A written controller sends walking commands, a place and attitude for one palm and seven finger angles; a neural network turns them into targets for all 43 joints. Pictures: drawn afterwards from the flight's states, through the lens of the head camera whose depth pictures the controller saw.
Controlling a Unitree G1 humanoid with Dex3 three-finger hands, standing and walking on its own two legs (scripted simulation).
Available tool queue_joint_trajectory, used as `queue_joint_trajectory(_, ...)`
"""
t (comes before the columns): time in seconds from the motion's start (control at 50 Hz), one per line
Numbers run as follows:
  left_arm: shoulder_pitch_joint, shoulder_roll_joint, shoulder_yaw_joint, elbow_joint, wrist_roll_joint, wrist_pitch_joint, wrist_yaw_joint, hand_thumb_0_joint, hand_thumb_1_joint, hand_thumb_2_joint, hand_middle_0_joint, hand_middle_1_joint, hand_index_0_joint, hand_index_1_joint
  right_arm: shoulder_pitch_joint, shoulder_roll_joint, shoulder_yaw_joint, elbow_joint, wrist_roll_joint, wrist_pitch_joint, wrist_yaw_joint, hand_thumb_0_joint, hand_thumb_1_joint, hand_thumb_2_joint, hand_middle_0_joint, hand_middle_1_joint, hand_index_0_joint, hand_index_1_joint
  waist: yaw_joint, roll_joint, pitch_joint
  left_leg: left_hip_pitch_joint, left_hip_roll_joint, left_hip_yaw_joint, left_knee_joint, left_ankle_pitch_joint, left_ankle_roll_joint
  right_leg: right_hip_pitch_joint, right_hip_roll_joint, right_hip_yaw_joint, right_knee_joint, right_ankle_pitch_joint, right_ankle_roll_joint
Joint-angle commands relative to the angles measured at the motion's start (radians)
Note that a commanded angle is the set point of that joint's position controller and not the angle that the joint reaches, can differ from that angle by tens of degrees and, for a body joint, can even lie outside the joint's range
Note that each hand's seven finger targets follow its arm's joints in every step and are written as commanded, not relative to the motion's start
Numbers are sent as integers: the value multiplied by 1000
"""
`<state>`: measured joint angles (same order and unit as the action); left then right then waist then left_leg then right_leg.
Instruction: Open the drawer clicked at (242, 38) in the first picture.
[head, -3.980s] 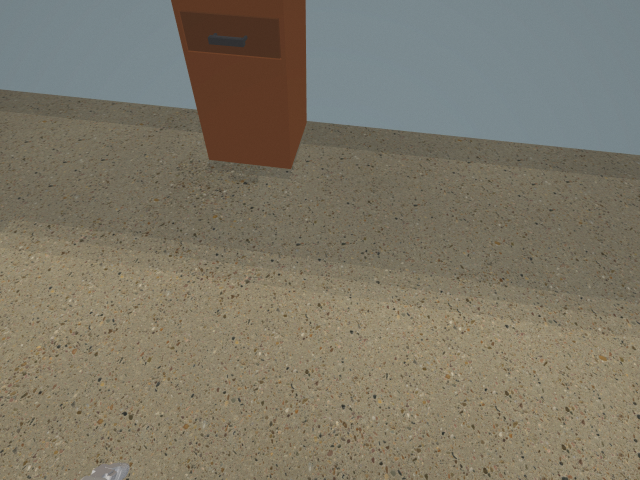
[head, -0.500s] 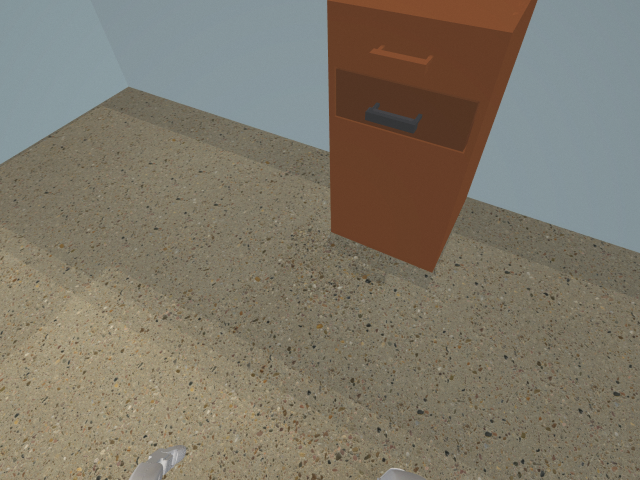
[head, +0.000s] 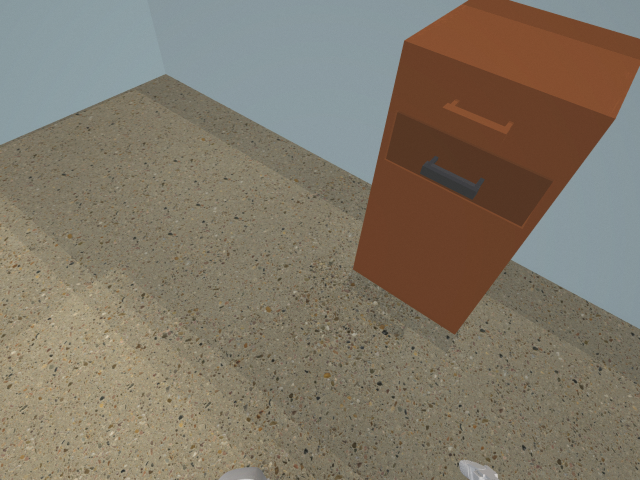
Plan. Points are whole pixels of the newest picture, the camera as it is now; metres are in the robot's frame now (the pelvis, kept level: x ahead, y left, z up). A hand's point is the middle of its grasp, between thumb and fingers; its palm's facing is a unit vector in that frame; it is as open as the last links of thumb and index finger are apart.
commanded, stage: turn to face it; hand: left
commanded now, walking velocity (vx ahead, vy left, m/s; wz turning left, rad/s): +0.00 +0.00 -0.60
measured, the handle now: (453, 175) +0.82 -0.23 -0.13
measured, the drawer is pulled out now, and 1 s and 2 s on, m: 0.00 0.00 0.00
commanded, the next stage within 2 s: take the last steps up to it in 0.74 s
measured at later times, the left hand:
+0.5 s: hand (222, 476) +0.14 +0.15 -0.13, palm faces -0.20 -0.93 -0.31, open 7.3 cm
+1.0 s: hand (227, 461) +0.16 +0.15 -0.15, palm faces -0.41 -0.89 -0.19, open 7.3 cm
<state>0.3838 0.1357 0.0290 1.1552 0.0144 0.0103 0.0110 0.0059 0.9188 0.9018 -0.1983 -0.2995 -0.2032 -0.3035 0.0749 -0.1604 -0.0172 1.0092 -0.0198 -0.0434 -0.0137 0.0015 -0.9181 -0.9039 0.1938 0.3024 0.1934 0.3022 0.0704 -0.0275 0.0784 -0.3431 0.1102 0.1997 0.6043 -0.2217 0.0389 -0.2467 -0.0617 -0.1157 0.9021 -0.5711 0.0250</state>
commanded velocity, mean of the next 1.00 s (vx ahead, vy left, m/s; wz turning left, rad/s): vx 0.05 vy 0.00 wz -0.35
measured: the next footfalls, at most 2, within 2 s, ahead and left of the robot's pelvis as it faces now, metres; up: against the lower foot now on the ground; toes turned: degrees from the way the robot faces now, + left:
right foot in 0.28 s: +0.06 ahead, -0.14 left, +0.00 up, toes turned -17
left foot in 0.76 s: +0.08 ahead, +0.10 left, +0.00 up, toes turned -17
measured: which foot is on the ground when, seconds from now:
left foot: down 0.00-0.28, up 0.30-0.74, down 0.76-1.00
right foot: up 0.00-0.26, down 0.28-0.76, up 0.78-1.00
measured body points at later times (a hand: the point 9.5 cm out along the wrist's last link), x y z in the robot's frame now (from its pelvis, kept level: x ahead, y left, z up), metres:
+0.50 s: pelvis +0.01 -0.04 +0.01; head +0.02 -0.08 +0.46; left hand +0.15 +0.19 -0.11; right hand +0.00 -0.31 -0.15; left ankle +0.04 +0.12 -0.65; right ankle +0.02 -0.12 -0.73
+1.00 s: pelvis +0.02 +0.00 +0.02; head +0.05 -0.01 +0.46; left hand +0.18 +0.19 -0.14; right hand -0.06 -0.22 -0.13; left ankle +0.04 +0.11 -0.73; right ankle -0.05 -0.11 -0.69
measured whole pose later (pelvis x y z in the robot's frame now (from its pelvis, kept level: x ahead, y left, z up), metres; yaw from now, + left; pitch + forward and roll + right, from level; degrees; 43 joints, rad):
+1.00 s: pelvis +0.02 +0.00 +0.02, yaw -25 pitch +0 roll -1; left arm 0.19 0.21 0.06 1.00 0.03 0.06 -0.03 0.01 0.91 0.90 -0.20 -0.30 -0.20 -0.30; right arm 0.27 -0.16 -0.02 1.01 -0.03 0.00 -0.02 0.01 -0.91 -0.90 0.20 0.30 0.20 0.30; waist -0.02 0.00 0.04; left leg -0.17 0.07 0.12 0.45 -0.29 0.00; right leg -0.36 -0.02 -0.04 0.81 -0.47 0.03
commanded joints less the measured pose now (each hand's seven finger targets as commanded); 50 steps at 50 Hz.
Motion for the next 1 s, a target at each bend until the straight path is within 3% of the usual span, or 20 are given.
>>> queue_joint_trajectory(0.0,-54,93,48,-114,2,-1,-8,0,900,900,-200,-300,-200,-300,117,-173,-48,-27,-2,13,-21,0,-900,-900,200,300,200,300,-84,164,-86,167,307,-158,-269,391,93,-221,-49,54,251,40,9)
queue_joint_trajectory(0.16,-74,63,69,-216,8,30,-20,0,900,900,-200,-300,-200,-300,49,-193,-90,-82,-7,40,-10,0,-900,-900,200,300,200,300,-63,200,-87,79,316,-64,-286,-7,74,-117,-26,3,-71,162,14)
queue_joint_trajectory(0.2,-70,79,72,-233,12,24,-21,0,900,900,-200,-300,-200,-300,48,-200,-97,-91,-8,49,-3,0,-900,-900,200,300,200,300,-54,175,-86,46,304,-45,-223,-54,47,-50,2,-23,-170,207,8)
queue_joint_trajectory(0.22,-34,91,75,-231,12,21,-19,0,900,900,-200,-300,-200,-300,29,-200,-97,-101,-7,54,-1,0,-900,-900,200,300,200,300,-25,147,-85,5,287,-15,-153,-99,16,13,14,-30,-256,281,2)
queue_joint_trajectory(0.24,-3,138,80,-233,15,16,-14,0,900,900,-200,-300,-200,-300,26,-174,-91,-116,-4,60,3,0,-900,-900,200,300,200,300,-1,24,-68,-87,224,38,1,-172,-37,83,-19,36,-389,328,-20)
queue_joint_trajectory(0.26,1,263,97,-247,29,1,-1,0,900,900,-200,-300,-200,-300,36,-91,-72,-155,0,68,10,0,-900,-900,200,300,200,300,14,-341,-47,-291,57,91,315,-390,-115,119,-271,460,-612,416,-121)
queue_joint_trajectory(0.28,24,318,99,-258,11,4,8,0,900,900,-200,-300,-200,-300,-23,-102,-65,-197,2,76,8,0,-900,-900,200,300,200,300,46,-296,-55,-293,18,-92,475,-424,-106,21,-374,561,-676,469,-214)
queue_joint_trajectory(0.3,-24,307,102,-266,13,2,17,0,900,900,-200,-300,-200,-300,-29,-113,-69,-195,3,80,5,0,-900,-900,200,300,200,300,17,-282,-62,-293,15,-151,562,-349,-99,1,-335,570,-682,406,-217)
queue_joint_trajectory(0.34,-157,262,87,-303,9,2,12,0,900,900,-200,-300,-200,-300,24,-140,-76,-157,-2,80,8,0,-900,-900,200,300,200,300,-44,-137,-66,-279,25,-196,590,-179,-103,-11,-237,419,-644,334,-181)
queue_joint_trajectory(0.4,-205,242,76,-312,6,-5,7,0,900,900,-200,-300,-200,-300,112,-146,-69,-116,-5,80,7,0,-900,-900,200,300,200,300,-75,-109,-112,-205,9,-178,512,-100,-121,24,-170,308,-616,430,-154)
queue_joint_trajectory(0.48,-144,263,76,-283,4,-3,1,0,900,900,-200,-300,-200,-300,90,-146,-58,-123,-3,81,-1,0,-900,-900,200,300,200,300,-40,-73,-118,-199,-18,-175,401,-149,-127,104,-176,359,-603,525,-184)
queue_joint_trajectory(0.6,-169,279,82,-276,13,8,4,0,900,900,-200,-300,-200,-300,107,-143,-45,-123,10,69,-10,0,-900,-900,200,300,200,300,-36,-99,-132,-88,-40,-171,180,-222,-106,110,-185,428,-599,538,-220)
queue_joint_trajectory(0.68,-230,270,79,-275,1,21,1,0,900,900,-200,-300,-200,-300,236,-133,-35,-77,14,55,-22,0,-900,-900,200,300,200,300,-93,-89,-142,143,-65,-143,-119,-59,-81,-6,-125,409,-541,508,-159)
queue_joint_trajectory(0.7,-237,238,72,-276,-3,24,-1,0,900,900,-200,-300,-200,-300,262,-150,-36,-68,14,48,-25,0,-900,-900,200,300,200,300,-104,-30,-142,238,-30,-173,-227,-17,-68,-75,-74,363,-489,444,-115)
queue_joint_trajectory(0.74,-229,161,59,-306,-7,28,-14,0,900,900,-200,-300,-200,-300,219,-275,-55,-109,-3,47,-27,0,-900,-900,200,300,200,300,-89,335,-61,189,306,-523,-405,-29,90,-278,106,131,-174,94,-11)
queue_joint_trajectory(0.76,-272,193,65,-303,9,39,-13,0,900,900,-200,-300,-200,-300,196,-258,-52,-110,-8,46,-31,0,-900,-900,200,300,200,300,-107,312,-20,85,319,-524,-423,16,122,-253,84,163,7,52,2)
queue_joint_trajectory(0.78,-255,195,75,-285,11,42,-18,0,900,900,-200,-300,-200,-300,149,-224,-44,-112,-10,45,-34,0,-900,-900,200,300,200,300,-71,233,-10,63,258,-440,-399,77,115,-245,75,177,119,98,5)
queue_joint_trajectory(0.84,-201,146,60,-255,7,35,-26,0,900,900,-200,-300,-200,-300,126,-193,-39,-108,-11,35,-32,0,-900,-900,200,300,200,300,-54,173,-66,176,166,-263,-312,274,96,-242,55,122,113,136,19)
queue_joint_trajectory(0.9,-277,124,39,-261,9,21,-34,0,900,900,-200,-300,-200,-300,252,-196,-49,-52,-14,26,-26,0,-900,-900,200,300,200,300,-122,193,-77,286,188,-275,-310,244,106,-239,45,63,-46,106,18)
queue_joint_trajectory(0.98,-289,96,30,-243,8,2,-40,0,900,900,-200,-300,-200,-300,300,-211,-61,-3,-17,23,-19,0,-900,-900,200,300,200,300,-136,211,-57,291,202,-290,-302,157,105,-156,55,18,-225,95,-1)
